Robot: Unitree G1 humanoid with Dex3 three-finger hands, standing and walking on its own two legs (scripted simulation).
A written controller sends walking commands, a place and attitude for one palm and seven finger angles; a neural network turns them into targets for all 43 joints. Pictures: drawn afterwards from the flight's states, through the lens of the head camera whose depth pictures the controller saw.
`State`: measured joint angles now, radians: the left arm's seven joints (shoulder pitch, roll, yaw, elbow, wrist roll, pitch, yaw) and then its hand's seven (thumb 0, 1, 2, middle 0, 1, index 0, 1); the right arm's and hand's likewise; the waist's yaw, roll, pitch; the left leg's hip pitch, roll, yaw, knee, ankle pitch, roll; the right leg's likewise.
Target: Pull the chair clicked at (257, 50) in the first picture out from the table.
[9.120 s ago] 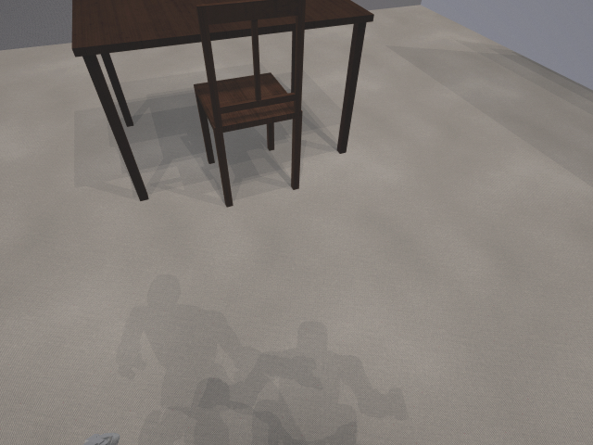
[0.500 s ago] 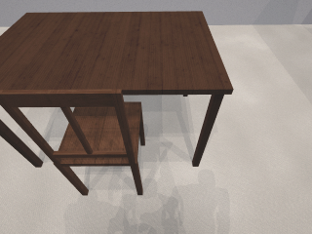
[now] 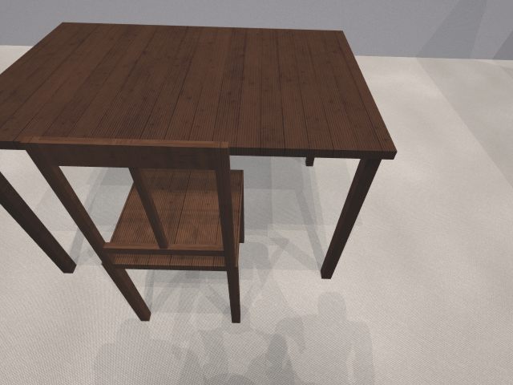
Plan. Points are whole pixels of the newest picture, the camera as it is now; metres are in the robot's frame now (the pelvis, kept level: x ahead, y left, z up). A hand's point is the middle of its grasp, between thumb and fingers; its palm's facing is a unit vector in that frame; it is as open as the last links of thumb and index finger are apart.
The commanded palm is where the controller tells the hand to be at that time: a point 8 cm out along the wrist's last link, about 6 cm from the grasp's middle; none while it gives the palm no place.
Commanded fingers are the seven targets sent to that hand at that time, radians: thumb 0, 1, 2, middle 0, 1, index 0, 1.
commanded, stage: look again from close up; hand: left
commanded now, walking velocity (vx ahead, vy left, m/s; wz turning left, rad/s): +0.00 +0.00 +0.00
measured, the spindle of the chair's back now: (151, 211) +0.48 +0.28 -0.09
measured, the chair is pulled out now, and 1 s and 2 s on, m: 0.00 0.00 0.00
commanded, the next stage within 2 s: shuffle to correct the standing spot in 1.32 s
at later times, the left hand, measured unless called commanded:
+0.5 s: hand out of the picture +0.01 +0.18 -0.17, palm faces +0.01 -0.98 -0.19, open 7.3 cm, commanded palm none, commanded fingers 0.00 0.90 0.90 -0.20 -0.30 -0.20 -0.30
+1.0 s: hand out of the picture +0.02 +0.16 -0.17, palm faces +0.02 -0.98 -0.19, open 7.3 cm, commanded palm none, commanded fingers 0.00 0.90 0.90 -0.20 -0.30 -0.20 -0.30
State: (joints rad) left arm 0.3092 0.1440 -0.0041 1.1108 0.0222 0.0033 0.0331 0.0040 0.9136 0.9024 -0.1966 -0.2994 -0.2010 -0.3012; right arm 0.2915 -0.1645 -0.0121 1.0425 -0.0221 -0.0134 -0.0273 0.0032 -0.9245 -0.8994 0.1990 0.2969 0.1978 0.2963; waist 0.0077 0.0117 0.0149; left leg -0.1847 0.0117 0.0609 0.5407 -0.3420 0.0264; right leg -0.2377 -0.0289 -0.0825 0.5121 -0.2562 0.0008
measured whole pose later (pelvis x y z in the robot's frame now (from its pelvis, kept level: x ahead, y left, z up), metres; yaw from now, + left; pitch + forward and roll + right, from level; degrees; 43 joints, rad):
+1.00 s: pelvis +0.03 -0.01 +0.00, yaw +0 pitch -1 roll +0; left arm 0.28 0.15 -0.01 1.12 0.02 -0.01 0.03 0.01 0.92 0.90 -0.20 -0.30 -0.20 -0.30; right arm 0.27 -0.14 0.01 1.15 -0.01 -0.03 -0.04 0.00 -0.91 -0.90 0.20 0.30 0.20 0.30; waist 0.01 0.00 0.03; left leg -0.10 0.00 0.06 0.44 -0.32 0.01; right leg -0.19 -0.03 -0.08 0.49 -0.28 0.00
